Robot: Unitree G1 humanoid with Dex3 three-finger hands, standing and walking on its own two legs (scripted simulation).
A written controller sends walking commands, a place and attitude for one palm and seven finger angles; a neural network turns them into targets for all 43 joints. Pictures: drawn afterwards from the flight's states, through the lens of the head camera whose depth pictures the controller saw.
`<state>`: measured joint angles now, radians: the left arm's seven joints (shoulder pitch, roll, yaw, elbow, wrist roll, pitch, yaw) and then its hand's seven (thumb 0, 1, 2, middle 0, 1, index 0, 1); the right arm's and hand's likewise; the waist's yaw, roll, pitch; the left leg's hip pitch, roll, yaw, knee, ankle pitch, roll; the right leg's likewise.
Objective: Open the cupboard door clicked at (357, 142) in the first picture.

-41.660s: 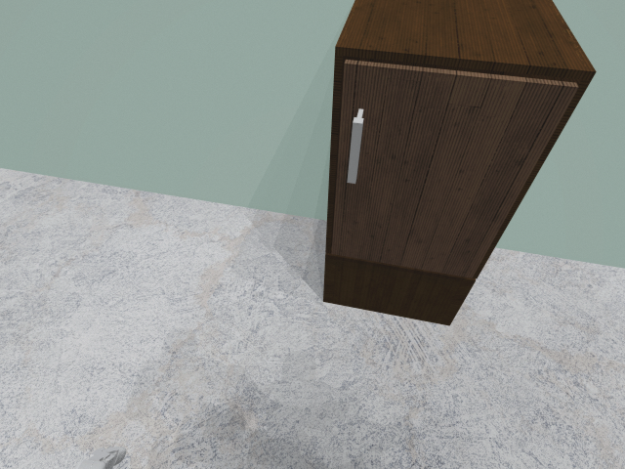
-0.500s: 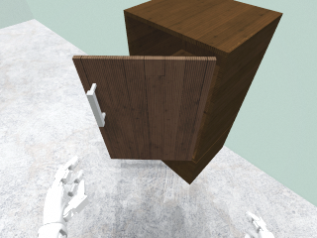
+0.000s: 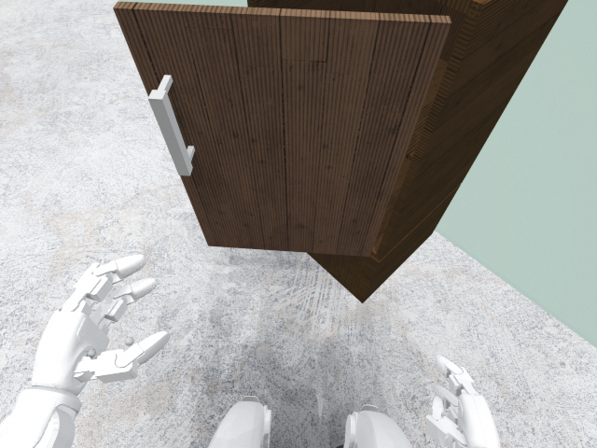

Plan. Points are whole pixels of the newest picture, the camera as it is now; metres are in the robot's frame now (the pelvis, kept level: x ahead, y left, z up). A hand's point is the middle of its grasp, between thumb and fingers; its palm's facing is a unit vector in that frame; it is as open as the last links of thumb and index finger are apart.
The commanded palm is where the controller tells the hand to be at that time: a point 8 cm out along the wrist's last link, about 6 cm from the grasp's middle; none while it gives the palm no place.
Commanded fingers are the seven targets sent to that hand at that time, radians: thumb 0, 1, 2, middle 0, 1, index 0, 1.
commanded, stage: raise the hand with hooked fingers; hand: left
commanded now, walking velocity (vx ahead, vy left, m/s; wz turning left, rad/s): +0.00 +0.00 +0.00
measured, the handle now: (176, 128) +0.56 +0.24 +0.07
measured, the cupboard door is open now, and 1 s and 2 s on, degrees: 42 42 42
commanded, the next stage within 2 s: move the hooked fingers beside the handle in 1.38 s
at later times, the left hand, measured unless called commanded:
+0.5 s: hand (86, 303) +0.26 +0.27 +0.07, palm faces +0.02 -1.00 -0.06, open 13.3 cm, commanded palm +0.24 +0.32 +0.07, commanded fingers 0.00 -0.50 0.30 -0.30 -1.20 -0.30 -1.20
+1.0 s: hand (67, 252) +0.31 +0.30 +0.09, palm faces +0.02 -1.00 -0.05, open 14.0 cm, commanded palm +0.28 +0.35 +0.09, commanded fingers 0.00 -0.50 0.30 -0.30 -1.20 -0.30 -1.20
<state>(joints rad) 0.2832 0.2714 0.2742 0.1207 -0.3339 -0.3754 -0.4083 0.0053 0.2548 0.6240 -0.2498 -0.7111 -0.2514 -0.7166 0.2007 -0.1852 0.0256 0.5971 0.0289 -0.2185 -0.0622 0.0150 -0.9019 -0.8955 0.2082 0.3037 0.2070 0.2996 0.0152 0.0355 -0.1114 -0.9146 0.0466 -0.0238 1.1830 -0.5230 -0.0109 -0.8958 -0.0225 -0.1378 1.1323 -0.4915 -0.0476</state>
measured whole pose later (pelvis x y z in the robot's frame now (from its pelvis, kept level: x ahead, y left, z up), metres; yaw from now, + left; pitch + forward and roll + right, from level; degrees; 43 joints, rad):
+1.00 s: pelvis +0.02 +0.03 +0.03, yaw -1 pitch +13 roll -3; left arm -0.03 0.42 0.44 0.42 -0.36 -0.31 -0.50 -0.02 -0.50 0.30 -0.30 -1.20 -0.30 -1.20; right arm 0.29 -0.29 0.04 0.56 0.03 -0.19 -0.07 0.01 -0.90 -0.90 0.21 0.30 0.21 0.30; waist -0.01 0.02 -0.10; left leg -0.76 0.03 0.02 1.00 -0.48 0.04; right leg -0.74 -0.03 -0.10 0.93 -0.42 0.00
